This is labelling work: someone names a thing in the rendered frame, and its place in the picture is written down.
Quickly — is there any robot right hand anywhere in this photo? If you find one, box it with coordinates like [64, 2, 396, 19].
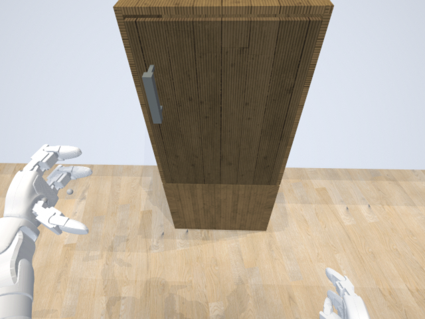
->
[319, 267, 371, 319]

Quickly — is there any cupboard door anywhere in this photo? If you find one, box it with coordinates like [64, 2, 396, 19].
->
[124, 17, 323, 185]

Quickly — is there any handle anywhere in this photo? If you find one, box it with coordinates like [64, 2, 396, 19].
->
[142, 65, 163, 124]

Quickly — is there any left robot forearm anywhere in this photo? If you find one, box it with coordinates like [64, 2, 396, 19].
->
[0, 216, 40, 319]

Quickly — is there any robot left hand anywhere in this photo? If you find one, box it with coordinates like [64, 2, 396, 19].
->
[3, 144, 93, 235]

